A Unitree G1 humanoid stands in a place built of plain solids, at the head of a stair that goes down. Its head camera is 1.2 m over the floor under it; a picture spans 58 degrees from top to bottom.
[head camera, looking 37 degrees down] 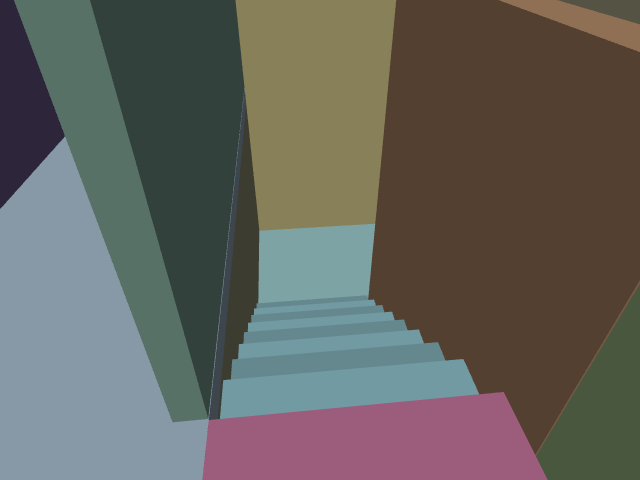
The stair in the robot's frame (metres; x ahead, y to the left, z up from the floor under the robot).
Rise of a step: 0.17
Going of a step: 0.22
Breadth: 0.91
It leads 6 degrees to the left of straight ahead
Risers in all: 9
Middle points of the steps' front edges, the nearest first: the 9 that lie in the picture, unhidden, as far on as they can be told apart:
0.75 -0.12 0.00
1.01 -0.10 -0.16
1.22 -0.08 -0.33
1.44 -0.05 -0.49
1.66 -0.03 -0.66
1.88 -0.01 -0.82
2.10 0.02 -0.99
2.32 0.04 -1.15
2.54 0.06 -1.32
